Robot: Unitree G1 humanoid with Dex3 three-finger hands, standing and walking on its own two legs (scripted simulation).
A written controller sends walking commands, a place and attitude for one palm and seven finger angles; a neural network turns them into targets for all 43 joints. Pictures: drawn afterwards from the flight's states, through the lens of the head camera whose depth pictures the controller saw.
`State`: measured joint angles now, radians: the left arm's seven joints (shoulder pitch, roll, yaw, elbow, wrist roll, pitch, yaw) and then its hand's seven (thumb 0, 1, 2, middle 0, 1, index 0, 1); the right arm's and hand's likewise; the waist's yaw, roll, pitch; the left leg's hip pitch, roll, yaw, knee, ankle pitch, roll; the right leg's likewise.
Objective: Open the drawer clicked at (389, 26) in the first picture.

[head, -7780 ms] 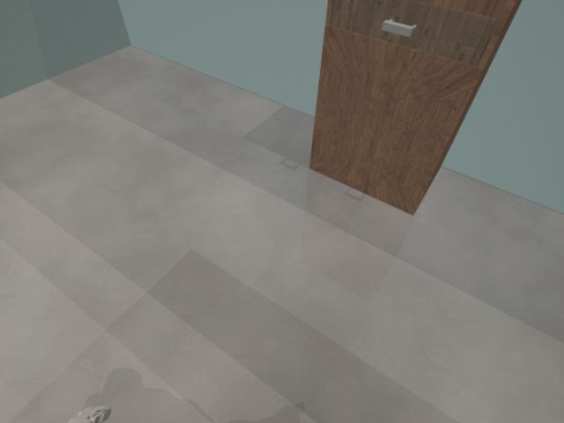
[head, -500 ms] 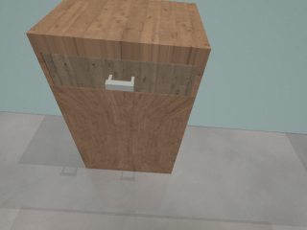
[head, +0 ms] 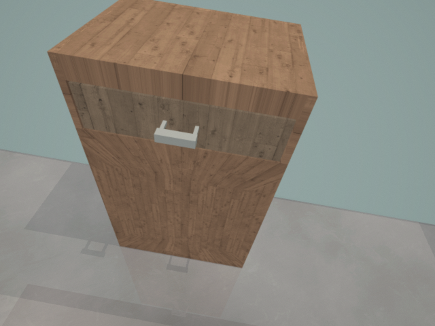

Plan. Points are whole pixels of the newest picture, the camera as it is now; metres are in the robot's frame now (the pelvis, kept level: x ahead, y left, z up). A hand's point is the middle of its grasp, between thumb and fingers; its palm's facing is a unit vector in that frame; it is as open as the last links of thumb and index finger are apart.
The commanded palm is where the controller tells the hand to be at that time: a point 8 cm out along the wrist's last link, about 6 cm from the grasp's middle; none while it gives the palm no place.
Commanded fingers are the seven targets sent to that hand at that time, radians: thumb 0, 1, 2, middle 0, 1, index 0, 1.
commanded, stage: come to a stop and stand still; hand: left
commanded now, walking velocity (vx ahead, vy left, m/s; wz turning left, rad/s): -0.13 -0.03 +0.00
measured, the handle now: (178, 132) +0.53 +0.15 +0.04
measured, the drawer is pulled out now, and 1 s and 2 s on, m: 0.00 0.00 0.00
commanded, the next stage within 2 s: look again from close up in 0.68 s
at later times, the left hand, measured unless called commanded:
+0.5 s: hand out of the picture +0.02 +0.21 -0.17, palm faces +0.02 -0.97 -0.23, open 7.4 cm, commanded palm none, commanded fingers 0.00 0.90 0.90 -0.20 -0.30 -0.20 -0.30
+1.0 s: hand out of the picture -0.06 +0.17 -0.18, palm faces +0.04 -0.99 -0.11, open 7.4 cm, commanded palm none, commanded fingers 0.00 0.90 0.90 -0.20 -0.30 -0.20 -0.30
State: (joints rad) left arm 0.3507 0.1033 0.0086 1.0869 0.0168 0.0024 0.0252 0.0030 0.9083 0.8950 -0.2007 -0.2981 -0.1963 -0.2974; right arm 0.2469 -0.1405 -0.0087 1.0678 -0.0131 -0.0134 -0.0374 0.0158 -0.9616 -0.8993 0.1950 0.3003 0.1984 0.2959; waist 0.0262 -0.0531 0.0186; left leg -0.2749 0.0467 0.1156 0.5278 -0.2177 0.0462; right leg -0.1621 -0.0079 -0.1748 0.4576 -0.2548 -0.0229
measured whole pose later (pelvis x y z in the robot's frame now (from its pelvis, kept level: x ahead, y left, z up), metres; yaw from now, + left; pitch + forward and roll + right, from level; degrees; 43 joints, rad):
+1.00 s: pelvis -0.03 +0.02 +0.00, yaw +0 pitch -1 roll -2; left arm 0.41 0.12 0.00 1.03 0.02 0.01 0.03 0.00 0.91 0.89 -0.20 -0.30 -0.20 -0.30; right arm 0.34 -0.12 0.00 1.05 -0.02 0.01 -0.01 0.01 -0.92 -0.90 0.20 0.30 0.20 0.30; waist -0.01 -0.03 0.00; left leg -0.32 0.01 0.13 0.49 -0.16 0.08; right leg -0.23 -0.04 -0.16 0.48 -0.21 0.00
